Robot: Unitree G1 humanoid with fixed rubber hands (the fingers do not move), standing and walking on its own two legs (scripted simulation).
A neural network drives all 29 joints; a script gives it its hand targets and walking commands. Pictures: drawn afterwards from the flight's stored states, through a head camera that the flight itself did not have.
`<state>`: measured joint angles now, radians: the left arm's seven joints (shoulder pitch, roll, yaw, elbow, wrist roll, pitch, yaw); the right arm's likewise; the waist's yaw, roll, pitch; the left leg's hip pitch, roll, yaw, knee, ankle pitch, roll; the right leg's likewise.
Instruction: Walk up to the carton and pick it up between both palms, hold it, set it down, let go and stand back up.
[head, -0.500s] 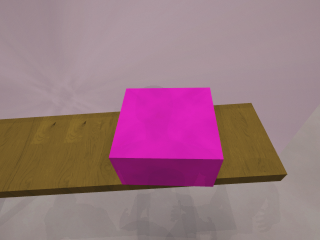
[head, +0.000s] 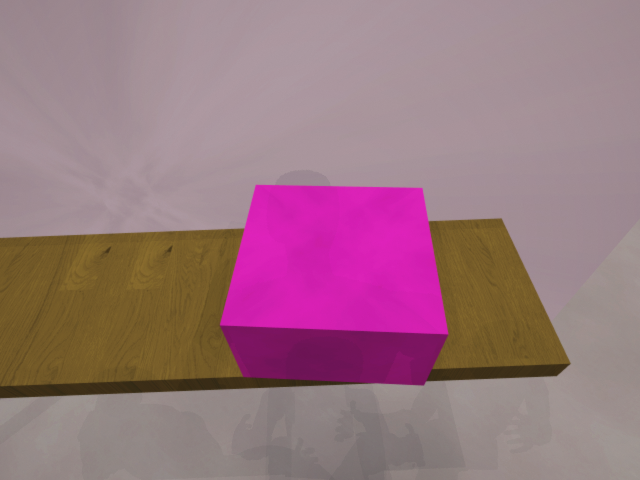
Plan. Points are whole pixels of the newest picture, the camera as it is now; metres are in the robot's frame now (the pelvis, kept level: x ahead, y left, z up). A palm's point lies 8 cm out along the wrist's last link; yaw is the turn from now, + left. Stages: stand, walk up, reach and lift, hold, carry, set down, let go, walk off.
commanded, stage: stand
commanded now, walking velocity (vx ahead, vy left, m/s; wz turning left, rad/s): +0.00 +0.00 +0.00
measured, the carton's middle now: (335, 279) +0.41 +0.01 -0.03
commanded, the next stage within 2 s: none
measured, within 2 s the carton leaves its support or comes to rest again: neither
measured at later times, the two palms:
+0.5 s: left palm out of the picture +0.05 +0.26 -0.12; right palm out of the picture +0.03 -0.25 -0.12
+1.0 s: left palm out of the picture +0.05 +0.26 -0.12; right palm out of the picture +0.02 -0.25 -0.13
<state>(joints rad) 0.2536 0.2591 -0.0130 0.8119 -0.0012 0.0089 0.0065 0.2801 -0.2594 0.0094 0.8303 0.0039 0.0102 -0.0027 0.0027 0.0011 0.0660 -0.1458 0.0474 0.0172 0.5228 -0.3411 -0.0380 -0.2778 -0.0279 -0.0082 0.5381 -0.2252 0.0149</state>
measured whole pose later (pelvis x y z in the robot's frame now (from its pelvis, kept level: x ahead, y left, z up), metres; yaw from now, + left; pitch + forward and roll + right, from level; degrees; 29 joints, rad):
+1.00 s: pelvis -0.01 +0.01 +0.00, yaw -2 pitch -2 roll +1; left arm 0.29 0.24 -0.01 0.90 0.00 0.00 0.02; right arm 0.32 -0.25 0.00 0.89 0.00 0.01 -0.01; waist 0.00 0.00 0.05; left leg -0.13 0.04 0.06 0.49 -0.32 -0.02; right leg -0.28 -0.03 0.03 0.51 -0.20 0.03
